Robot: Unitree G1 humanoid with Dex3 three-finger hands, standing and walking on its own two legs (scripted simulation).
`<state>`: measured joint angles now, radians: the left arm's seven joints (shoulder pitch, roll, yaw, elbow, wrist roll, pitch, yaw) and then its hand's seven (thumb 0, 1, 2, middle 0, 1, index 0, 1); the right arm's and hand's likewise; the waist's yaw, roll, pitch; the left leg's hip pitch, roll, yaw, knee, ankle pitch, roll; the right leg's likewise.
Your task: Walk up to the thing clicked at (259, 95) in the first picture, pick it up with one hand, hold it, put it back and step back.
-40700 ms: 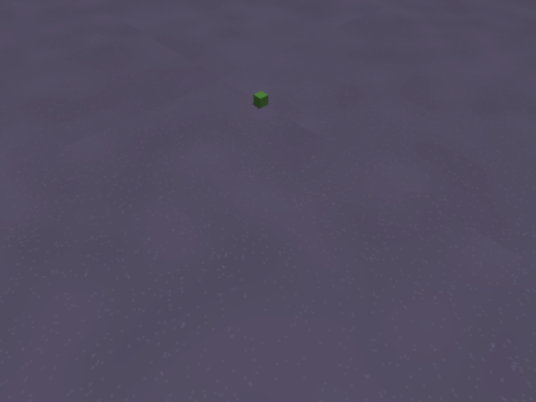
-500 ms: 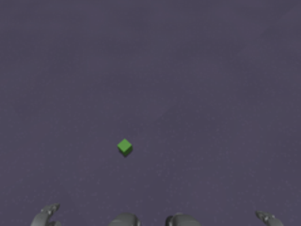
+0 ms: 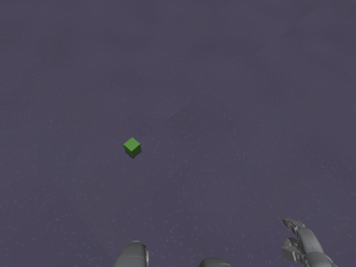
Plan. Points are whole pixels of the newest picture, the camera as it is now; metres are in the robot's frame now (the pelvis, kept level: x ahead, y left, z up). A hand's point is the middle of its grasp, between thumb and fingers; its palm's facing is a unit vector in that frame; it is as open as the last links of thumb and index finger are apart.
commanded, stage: step back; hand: left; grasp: from above
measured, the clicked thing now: (132, 147) +0.78 +0.26 -0.72
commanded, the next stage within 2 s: stand in 1.64 s
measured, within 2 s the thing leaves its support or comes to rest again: neither
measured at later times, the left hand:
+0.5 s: hand out of the picture -0.06 +0.24 -0.14, palm faces +0.10 -0.92 -0.37, open 7.3 cm
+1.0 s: hand out of the picture -0.24 +0.22 -0.13, palm faces +0.12 -0.90 -0.41, open 7.3 cm
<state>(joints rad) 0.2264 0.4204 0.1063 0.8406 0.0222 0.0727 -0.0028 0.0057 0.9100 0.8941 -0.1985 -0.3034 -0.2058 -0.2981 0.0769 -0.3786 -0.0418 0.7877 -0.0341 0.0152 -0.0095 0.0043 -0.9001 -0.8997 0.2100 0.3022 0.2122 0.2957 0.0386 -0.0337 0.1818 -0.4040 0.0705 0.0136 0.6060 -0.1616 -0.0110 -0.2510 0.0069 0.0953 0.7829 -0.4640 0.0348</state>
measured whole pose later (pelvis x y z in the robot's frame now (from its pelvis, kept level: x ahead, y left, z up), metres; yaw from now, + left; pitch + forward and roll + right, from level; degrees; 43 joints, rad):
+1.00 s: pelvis -0.25 -0.06 +0.01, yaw +6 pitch -2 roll +0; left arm 0.27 0.36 0.07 0.97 0.04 -0.02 -0.02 0.01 0.90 0.89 -0.20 -0.30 -0.21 -0.30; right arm 0.25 -0.41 -0.07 0.98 -0.04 0.01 0.03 0.01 -0.91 -0.90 0.20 0.30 0.21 0.29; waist 0.03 0.05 0.05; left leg -0.29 0.01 -0.04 0.64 -0.41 -0.01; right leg -0.18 -0.03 0.00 0.59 -0.38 0.01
